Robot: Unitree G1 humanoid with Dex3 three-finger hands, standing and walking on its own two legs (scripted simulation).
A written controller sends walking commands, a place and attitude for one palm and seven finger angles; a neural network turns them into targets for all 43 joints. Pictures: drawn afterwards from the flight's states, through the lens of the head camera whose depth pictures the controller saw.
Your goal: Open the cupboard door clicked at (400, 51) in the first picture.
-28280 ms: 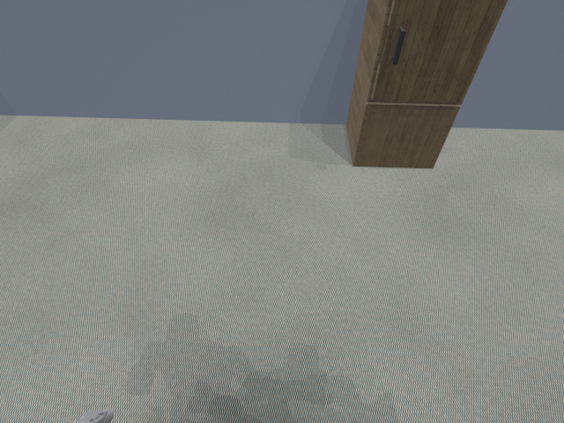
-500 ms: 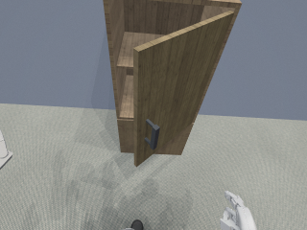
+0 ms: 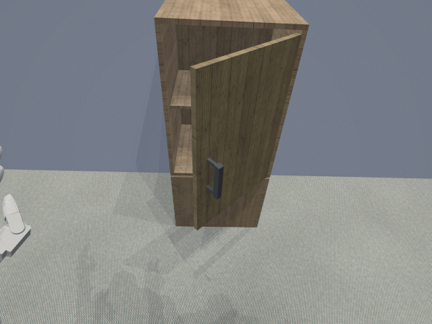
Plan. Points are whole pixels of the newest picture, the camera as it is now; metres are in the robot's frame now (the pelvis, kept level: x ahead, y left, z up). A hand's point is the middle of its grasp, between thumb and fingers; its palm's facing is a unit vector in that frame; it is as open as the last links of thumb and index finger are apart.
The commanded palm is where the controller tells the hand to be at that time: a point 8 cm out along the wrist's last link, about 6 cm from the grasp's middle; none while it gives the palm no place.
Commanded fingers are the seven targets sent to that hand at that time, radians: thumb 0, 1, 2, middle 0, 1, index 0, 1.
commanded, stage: stop stepping back and stand still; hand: left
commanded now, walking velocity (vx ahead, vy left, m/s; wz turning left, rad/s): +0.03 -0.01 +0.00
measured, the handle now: (213, 178) +0.55 +0.05 -0.08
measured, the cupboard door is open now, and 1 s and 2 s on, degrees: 43 43 43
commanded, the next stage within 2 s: let the arm hang, fingers relaxed in 0.38 s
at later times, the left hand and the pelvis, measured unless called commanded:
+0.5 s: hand (28, 248) +0.17 +0.28 +0.15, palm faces +0.47 -0.78 -0.40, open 7.4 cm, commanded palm none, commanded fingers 0.00 0.90 0.90 -0.20 -0.30 -0.20 -0.30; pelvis -0.03 +0.01 +0.00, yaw -1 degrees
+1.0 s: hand out of the picture -0.02 +0.17 -0.16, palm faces +0.06 -0.97 -0.23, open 7.1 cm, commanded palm none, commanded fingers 0.00 0.90 0.90 -0.20 -0.30 -0.20 -0.30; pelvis -0.04 -0.02 +0.01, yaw +2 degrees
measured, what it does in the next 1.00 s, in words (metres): stands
